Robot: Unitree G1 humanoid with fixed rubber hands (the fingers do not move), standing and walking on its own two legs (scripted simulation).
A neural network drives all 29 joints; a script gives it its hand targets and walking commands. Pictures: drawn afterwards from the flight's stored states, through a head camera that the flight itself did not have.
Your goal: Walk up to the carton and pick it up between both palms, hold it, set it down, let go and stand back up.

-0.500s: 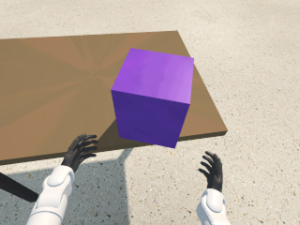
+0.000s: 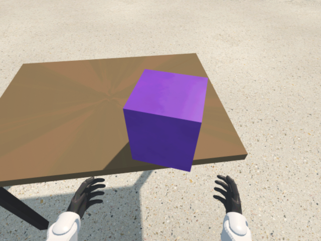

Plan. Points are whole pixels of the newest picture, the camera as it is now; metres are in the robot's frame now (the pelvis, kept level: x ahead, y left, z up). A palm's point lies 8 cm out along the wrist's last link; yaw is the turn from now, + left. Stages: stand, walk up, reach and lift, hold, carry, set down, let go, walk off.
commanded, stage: set down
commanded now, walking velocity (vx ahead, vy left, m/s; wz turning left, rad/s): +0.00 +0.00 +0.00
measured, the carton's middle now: (167, 121) +0.50 -0.01 -0.01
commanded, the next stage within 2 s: let go in 1.46 s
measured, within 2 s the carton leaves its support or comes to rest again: neither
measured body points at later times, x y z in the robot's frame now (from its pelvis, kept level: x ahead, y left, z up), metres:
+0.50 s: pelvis +0.01 -0.04 +0.01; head +0.01 -0.03 +0.46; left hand +0.21 +0.19 -0.07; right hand +0.19 -0.23 -0.08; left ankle +0.00 +0.08 -0.73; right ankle +0.01 -0.15 -0.73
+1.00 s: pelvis +0.02 -0.04 +0.01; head +0.02 -0.03 +0.46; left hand +0.18 +0.18 -0.08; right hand +0.16 -0.27 -0.08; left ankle +0.00 +0.08 -0.73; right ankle +0.01 -0.15 -0.73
